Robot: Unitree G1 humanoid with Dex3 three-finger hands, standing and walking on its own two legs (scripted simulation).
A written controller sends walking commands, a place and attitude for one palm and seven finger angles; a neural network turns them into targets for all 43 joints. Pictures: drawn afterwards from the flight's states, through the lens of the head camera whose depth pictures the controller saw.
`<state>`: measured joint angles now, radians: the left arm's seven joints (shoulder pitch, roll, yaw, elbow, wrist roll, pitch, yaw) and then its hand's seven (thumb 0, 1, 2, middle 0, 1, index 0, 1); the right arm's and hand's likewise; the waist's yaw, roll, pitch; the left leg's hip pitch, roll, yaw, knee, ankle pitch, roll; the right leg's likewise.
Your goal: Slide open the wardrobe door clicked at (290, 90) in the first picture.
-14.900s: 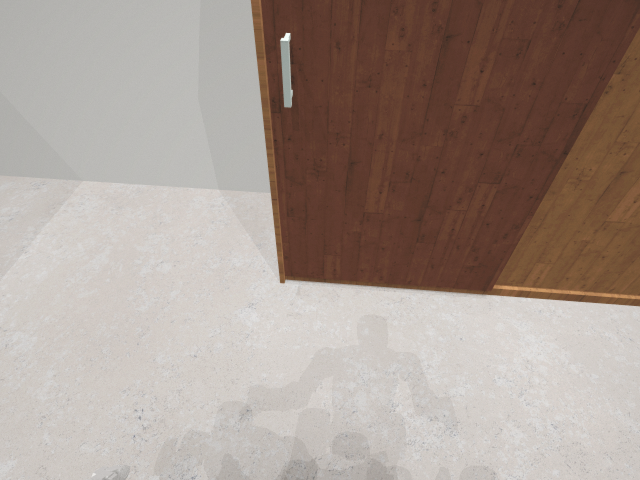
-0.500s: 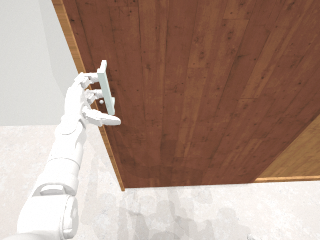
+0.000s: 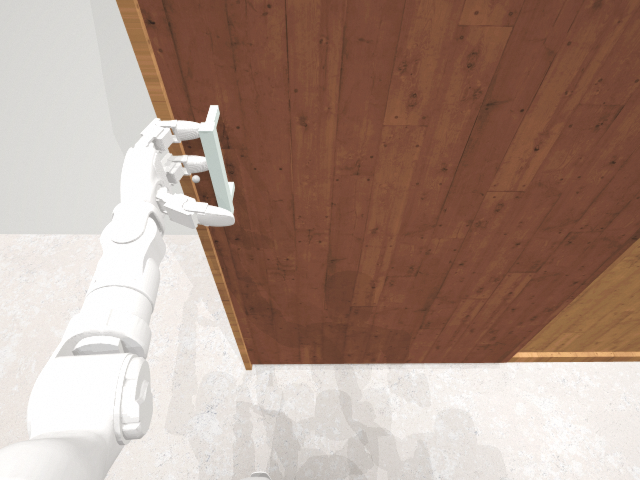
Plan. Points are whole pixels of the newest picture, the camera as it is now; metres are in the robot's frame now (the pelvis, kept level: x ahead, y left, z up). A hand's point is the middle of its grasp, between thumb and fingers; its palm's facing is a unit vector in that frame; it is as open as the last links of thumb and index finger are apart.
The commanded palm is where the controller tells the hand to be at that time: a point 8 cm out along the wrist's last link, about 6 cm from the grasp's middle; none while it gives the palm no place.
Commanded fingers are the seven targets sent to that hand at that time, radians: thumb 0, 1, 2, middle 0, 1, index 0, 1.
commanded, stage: slide the fingers in behind the handle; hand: left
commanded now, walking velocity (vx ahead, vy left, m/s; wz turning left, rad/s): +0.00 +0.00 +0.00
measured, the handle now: (220, 165) +0.49 +0.14 +0.12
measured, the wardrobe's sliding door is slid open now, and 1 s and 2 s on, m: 0.00 0.00 0.00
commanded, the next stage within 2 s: move the hooked fingers beside the handle in 0.50 s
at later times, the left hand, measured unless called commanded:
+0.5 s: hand (215, 188) +0.45 +0.15 +0.12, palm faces +0.03 -1.00 +0.01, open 13.9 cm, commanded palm +0.43 +0.19 +0.12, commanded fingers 0.00 -0.50 0.30 -0.30 -1.20 -0.30 -1.20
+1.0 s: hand (210, 185) +0.45 +0.15 +0.12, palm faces +0.06 -1.00 +0.00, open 13.8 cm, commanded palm +0.42 +0.21 +0.12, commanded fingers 0.00 -0.50 0.30 -0.30 -1.20 -0.30 -1.20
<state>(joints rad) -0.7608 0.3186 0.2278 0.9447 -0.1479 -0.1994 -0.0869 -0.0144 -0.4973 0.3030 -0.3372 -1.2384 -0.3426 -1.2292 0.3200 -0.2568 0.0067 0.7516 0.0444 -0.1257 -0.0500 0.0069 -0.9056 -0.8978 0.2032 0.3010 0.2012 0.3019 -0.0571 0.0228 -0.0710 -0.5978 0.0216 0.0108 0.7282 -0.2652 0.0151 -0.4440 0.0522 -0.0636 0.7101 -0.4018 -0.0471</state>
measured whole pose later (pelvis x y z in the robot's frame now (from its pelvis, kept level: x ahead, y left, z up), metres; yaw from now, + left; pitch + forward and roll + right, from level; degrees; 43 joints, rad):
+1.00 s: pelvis +0.01 +0.00 +0.00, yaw -1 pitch +7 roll -1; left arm -0.65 0.27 0.23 0.84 -0.14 -0.19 -0.04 -0.01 -0.50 0.30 -0.33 -1.21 -0.34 -1.22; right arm 0.32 -0.24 0.01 0.72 0.04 -0.12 -0.04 0.01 -0.91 -0.90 0.20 0.30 0.20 0.30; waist -0.07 0.03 -0.09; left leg -0.57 0.03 0.04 0.73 -0.28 0.02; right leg -0.43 0.06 -0.03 0.71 -0.41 -0.04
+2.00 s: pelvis +0.00 +0.02 +0.00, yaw -1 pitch +6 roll -2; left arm -0.60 0.32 0.24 0.78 -0.17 -0.16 -0.12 -0.01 -0.50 0.30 -0.30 -1.20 -0.30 -1.20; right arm 0.29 -0.24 0.02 0.72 0.05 -0.12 -0.06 0.01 -0.90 -0.90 0.20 0.30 0.20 0.30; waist -0.05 0.02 -0.07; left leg -0.55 0.02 0.03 0.71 -0.27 0.03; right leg -0.39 0.05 -0.04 0.68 -0.39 -0.03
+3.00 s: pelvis +0.00 +0.01 +0.00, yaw -1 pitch +6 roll -2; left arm -0.58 0.32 0.24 0.73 -0.18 -0.14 -0.15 -0.01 -0.50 0.30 -0.30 -1.20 -0.30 -1.20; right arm 0.28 -0.25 0.02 0.71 0.06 -0.13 -0.06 0.01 -0.90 -0.90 0.20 0.30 0.20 0.30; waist -0.04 0.03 -0.08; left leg -0.55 0.02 0.02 0.71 -0.27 0.03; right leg -0.39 0.05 -0.04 0.68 -0.39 -0.03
